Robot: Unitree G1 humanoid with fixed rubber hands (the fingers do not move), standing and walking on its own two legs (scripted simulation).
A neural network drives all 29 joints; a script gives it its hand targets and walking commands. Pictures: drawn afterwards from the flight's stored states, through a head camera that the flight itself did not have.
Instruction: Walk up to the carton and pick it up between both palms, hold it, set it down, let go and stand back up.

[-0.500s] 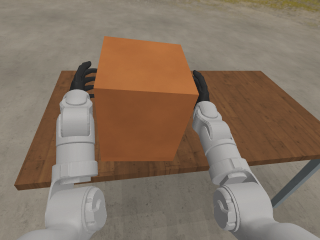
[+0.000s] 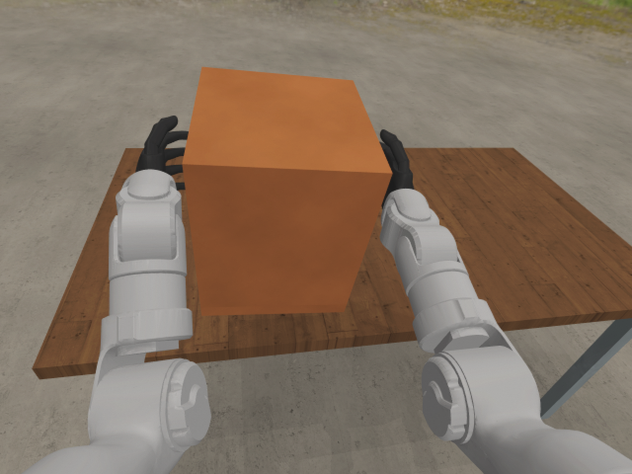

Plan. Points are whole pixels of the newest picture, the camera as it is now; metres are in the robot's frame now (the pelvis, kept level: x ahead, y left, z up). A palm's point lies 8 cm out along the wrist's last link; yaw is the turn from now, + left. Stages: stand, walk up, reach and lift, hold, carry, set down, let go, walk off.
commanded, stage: hold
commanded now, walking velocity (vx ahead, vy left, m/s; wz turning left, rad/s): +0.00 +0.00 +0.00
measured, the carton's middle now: (277, 197) +0.41 +0.02 +0.18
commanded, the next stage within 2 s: none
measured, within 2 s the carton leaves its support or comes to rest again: neither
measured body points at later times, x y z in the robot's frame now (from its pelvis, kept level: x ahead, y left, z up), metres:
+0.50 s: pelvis +0.00 +0.00 +0.00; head -0.06 +0.03 +0.44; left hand +0.39 +0.16 +0.23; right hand +0.39 -0.13 +0.22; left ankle +0.04 +0.09 -0.75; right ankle +0.02 -0.06 -0.75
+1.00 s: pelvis +0.00 +0.00 +0.00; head -0.06 +0.02 +0.44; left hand +0.38 +0.16 +0.23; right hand +0.39 -0.13 +0.22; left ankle +0.04 +0.09 -0.75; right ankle +0.02 -0.06 -0.75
